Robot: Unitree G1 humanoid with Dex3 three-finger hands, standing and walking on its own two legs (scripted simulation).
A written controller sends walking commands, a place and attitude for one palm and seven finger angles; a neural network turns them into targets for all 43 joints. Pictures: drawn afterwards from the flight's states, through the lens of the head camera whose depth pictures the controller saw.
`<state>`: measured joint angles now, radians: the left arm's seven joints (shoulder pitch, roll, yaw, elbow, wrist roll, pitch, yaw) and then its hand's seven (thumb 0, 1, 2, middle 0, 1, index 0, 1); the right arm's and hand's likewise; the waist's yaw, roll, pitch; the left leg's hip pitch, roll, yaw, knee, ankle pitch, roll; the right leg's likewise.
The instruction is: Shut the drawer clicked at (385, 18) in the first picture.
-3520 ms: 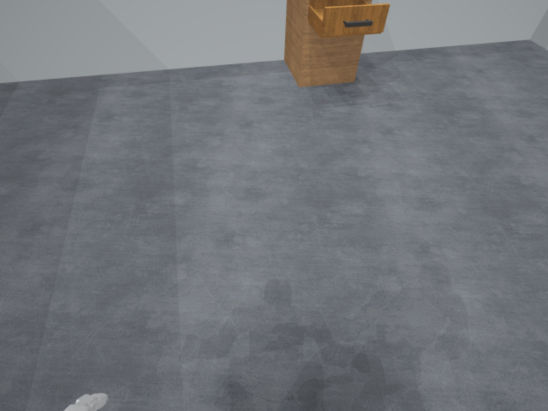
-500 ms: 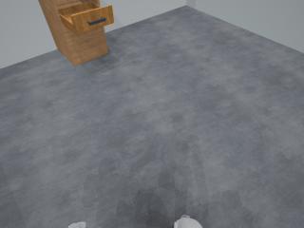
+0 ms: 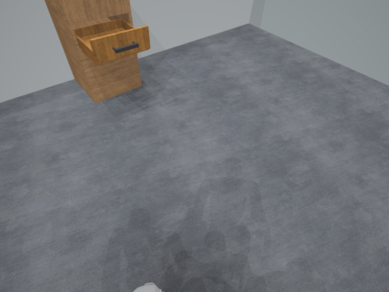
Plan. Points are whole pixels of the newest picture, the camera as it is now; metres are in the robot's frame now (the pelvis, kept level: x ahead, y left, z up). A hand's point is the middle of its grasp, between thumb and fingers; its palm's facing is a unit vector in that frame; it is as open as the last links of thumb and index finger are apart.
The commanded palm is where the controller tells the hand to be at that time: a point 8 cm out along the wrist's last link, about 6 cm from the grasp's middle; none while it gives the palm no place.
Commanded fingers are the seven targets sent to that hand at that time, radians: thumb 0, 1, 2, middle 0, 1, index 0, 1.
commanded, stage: walk to a spot facing it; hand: left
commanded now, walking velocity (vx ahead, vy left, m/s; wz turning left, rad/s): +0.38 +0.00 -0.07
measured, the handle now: (125, 46) +1.49 +0.53 -0.23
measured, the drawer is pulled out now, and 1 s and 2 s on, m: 0.27 0.27 0.27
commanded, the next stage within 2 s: none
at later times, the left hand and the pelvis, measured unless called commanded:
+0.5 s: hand (143, 222) +0.32 +0.16 -0.16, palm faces -0.05 -0.97 -0.23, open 7.4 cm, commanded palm none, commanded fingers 0.00 0.90 0.90 -0.20 -0.30 -0.20 -0.30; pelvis +0.23 -0.02 -0.01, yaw -3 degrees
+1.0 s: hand (147, 209) +0.38 +0.16 -0.19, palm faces +0.08 -0.99 -0.12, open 7.4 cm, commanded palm none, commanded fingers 0.00 0.90 0.90 -0.20 -0.30 -0.20 -0.30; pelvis +0.45 +0.01 -0.01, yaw -2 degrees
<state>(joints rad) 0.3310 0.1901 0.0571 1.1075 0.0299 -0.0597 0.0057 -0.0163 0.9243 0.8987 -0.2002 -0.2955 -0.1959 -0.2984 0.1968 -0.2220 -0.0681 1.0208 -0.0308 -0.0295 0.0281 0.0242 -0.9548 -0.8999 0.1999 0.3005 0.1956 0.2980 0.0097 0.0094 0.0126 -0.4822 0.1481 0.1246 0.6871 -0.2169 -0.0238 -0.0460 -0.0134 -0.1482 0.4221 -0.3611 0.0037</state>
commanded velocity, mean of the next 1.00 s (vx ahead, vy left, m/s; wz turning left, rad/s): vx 0.38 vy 0.00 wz -0.03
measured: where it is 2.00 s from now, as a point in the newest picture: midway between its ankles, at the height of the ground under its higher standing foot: (205, 182)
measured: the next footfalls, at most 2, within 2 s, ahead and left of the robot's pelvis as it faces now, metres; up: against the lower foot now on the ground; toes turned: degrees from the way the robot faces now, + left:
left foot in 0.04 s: +0.16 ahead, +0.13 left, +0.00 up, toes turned +11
right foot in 0.50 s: +0.35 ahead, -0.14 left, +0.00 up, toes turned -12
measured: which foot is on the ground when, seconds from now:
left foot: up 0.00-0.02, down 0.04-0.50, up 0.52-0.92, down 0.94-1.00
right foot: down 0.00-0.06, up 0.08-0.48, down 0.50-0.94, up 0.96-1.00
